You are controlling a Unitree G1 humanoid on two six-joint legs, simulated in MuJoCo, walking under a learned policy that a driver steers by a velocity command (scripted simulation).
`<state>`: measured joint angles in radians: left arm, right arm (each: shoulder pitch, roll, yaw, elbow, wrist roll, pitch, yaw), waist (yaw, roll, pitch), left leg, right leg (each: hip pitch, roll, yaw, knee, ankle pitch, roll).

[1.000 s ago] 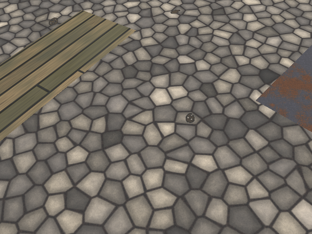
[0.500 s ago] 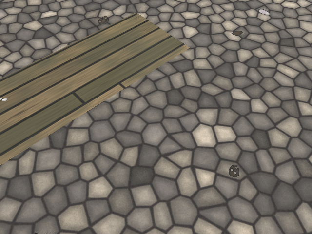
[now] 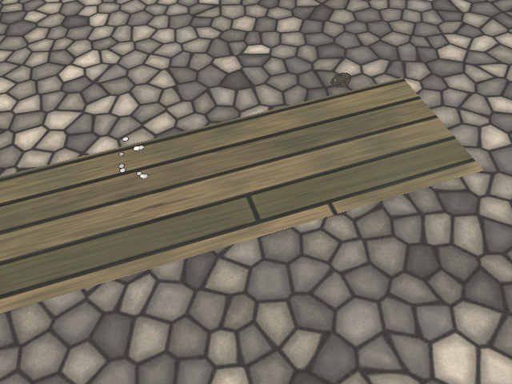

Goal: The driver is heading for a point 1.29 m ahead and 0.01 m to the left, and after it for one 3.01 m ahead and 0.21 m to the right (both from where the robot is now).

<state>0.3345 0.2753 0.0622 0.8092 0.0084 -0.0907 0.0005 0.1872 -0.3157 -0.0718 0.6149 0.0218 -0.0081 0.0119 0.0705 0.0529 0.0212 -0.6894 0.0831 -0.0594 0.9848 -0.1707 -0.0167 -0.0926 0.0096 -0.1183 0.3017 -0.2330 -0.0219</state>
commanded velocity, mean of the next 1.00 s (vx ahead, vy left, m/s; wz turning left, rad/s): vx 0.50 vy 0.00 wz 0.30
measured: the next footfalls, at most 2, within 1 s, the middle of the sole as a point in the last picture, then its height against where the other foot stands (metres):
left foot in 0.22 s outside the picture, level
right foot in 0.72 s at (291, 334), level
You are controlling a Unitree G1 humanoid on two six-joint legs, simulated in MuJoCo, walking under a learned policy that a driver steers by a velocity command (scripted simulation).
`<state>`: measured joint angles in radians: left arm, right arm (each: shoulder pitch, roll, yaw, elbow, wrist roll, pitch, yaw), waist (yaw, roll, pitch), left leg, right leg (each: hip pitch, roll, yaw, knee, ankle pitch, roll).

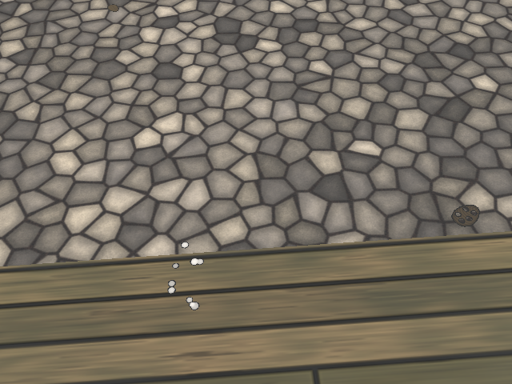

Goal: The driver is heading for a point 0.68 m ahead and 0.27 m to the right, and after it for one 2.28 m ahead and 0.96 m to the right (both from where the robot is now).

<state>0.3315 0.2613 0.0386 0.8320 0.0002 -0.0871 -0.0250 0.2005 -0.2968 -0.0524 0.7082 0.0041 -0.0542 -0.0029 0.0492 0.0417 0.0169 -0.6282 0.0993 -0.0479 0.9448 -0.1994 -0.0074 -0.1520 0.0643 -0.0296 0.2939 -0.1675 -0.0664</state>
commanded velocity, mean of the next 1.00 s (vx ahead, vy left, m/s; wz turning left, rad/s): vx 0.50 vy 0.00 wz -0.37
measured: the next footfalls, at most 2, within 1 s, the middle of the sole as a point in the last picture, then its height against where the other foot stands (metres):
left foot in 0.26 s outside the picture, level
right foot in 0.78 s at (339, 362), level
